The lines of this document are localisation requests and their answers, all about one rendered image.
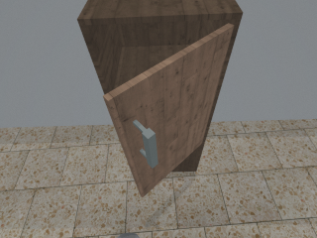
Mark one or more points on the handle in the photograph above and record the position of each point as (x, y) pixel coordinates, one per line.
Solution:
(150, 144)

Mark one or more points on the cupboard door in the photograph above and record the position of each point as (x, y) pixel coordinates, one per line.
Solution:
(174, 98)

